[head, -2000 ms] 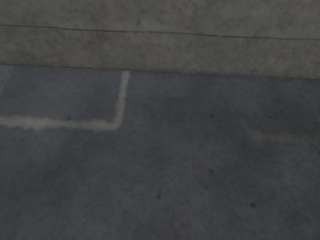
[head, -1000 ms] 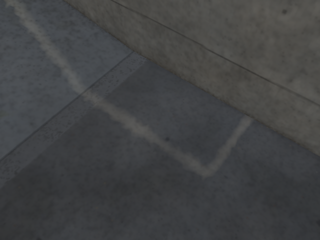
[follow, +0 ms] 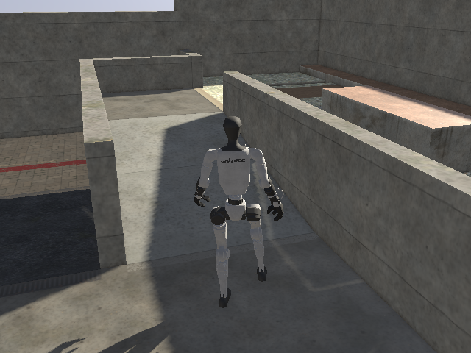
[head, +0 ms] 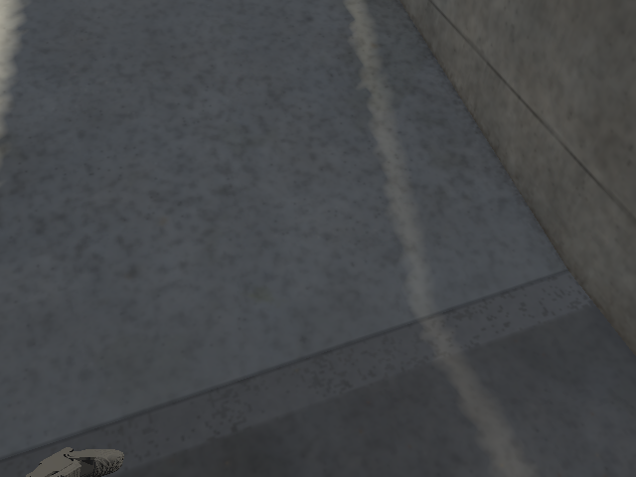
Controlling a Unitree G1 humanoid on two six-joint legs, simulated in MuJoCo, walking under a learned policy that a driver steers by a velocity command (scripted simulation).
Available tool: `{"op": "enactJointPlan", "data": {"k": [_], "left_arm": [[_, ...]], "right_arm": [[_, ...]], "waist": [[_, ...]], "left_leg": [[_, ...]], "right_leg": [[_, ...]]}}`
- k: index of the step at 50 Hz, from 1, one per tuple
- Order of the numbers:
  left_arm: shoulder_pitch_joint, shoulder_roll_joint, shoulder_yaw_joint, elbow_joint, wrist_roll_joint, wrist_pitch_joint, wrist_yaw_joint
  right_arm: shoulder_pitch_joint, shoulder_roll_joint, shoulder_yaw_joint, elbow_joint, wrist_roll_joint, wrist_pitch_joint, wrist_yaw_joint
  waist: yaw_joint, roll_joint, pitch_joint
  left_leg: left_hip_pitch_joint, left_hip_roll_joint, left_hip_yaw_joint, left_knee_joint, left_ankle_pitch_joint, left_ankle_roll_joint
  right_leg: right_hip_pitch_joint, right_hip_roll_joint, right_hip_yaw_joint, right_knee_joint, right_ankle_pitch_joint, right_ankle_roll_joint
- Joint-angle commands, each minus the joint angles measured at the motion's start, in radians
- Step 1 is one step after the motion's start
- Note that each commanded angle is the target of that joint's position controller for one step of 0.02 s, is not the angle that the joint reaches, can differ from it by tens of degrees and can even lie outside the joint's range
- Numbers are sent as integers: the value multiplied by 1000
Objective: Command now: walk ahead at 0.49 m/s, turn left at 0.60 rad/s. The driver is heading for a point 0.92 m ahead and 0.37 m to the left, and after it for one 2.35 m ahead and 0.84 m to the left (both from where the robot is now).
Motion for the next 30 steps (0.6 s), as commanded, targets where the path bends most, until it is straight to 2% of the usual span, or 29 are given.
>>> {"op": "enactJointPlan", "data": {"k": [1,4,6,7,8,9,10,11,12,13,14,15,16,17,19,21,25,28,30], "left_arm": [[-121,45,5,-87,-12,-20,-13],[-138,82,19,-99,-20,-28,-25],[-101,101,30,-94,-21,-33,-27],[-49,109,37,-84,-20,-36,-23],[54,134,54,-63,-14,-41,-16],[205,183,67,-54,3,-43,-7],[297,251,85,-18,13,-31,-10],[289,161,67,-29,-12,-25,-16],[241,103,51,-38,-15,-19,-9],[188,88,44,-41,-5,-10,-5],[160,72,38,-30,-1,-7,-3],[148,60,33,-24,6,-10,1],[141,53,33,-17,2,-14,1],[142,51,35,-7,-4,-19,1],[149,72,43,15,-13,-27,1],[160,97,52,33,-12,-26,2],[164,125,58,55,-14,-13,9],[209,151,65,81,-25,0,12],[224,169,70,94,-37,13,11]], "right_arm": [[1,-189,-54,-41,11,-13,-14],[31,-179,-53,-18,18,-4,-20],[28,-180,-56,-13,14,5,-23],[21,-174,-56,-14,12,11,-22],[12,-146,-45,-19,8,12,-18],[14,-90,-23,-41,-9,11,-13],[162,-24,-2,-58,22,3,-13],[158,-122,-16,-38,31,0,-16],[44,-184,-34,-47,29,4,-16],[-22,-184,-36,-62,17,8,-18],[-66,-169,-38,-76,5,7,-15],[-61,-148,-39,-79,9,11,-10],[-49,-127,-36,-76,15,17,-7],[-47,-105,-33,-76,17,24,-5],[-82,-78,-25,-92,10,33,-4],[-119,-69,-21,-105,5,33,1],[-223,-55,-12,-120,7,17,27],[-315,-47,-6,-149,10,13,46],[-345,-59,-10,-169,11,14,56]], "waist": [[-12,109,5],[-6,128,-2],[16,155,-12],[44,168,-30],[99,155,-94],[161,75,-253],[107,-263,-405],[119,-216,-362],[146,-109,-220],[132,-32,-135],[115,-17,-67],[91,-46,-48],[81,-66,-39],[76,-69,-33],[73,-49,-9],[78,-32,-3],[111,-17,18],[141,-8,46],[136,-14,54]], "left_leg": [[-140,197,-159,-109,131,137],[-39,237,-243,-23,111,119],[15,257,-291,41,164,102],[18,247,-300,86,220,90],[-3,194,-270,205,298,61],[-119,133,-207,470,186,24],[-482,-16,-78,820,-319,-54],[-610,59,-99,967,-349,-68],[-645,99,-78,1000,-253,-77],[-618,135,-36,982,-181,-84],[-598,163,-30,935,-137,-85],[-551,190,-28,902,-106,-82],[-522,201,-14,875,-93,-82],[-519,206,-1,855,-89,-82],[-553,220,6,790,-61,-89],[-586,228,10,707,14,-98],[-541,216,66,479,214,-91],[-515,200,115,359,239,-70],[-503,185,138,311,185,-45]], "right_leg": [[166,75,-41,-165,137,4],[184,80,4,-244,101,-24],[224,84,4,-255,-7,-52],[300,93,-16,-274,-47,-72],[463,84,-26,-306,-38,-105],[741,-63,108,-269,-76,-167],[1093,-298,574,-362,-315,-330],[1067,-328,719,-438,-538,-321],[941,-288,560,-461,-534,-277],[810,-247,422,-472,-405,-250],[705,-208,320,-495,-280,-245],[640,-179,241,-520,-211,-234],[606,-159,183,-548,-179,-233],[591,-156,139,-567,-146,-240],[578,-170,73,-599,-74,-258],[604,-178,12,-614,-11,-266],[627,-145,-142,-620,64,-233],[678,-159,-201,-615,79,-215],[737,-180,-226,-583,163,-202]]}}
Keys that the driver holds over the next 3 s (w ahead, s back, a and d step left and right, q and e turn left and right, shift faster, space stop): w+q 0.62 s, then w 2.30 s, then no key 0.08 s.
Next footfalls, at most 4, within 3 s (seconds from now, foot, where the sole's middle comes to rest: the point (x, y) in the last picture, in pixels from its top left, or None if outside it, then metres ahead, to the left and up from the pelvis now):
0.18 right None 0.30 -0.14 -0.78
0.70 left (204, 467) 0.49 0.20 -0.78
1.16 right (237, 300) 0.87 0.14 -0.75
1.64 left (98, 290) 0.89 0.46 -0.73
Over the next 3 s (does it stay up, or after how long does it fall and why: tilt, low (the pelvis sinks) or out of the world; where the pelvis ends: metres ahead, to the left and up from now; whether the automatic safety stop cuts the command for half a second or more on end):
stays up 1.43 0.64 0.14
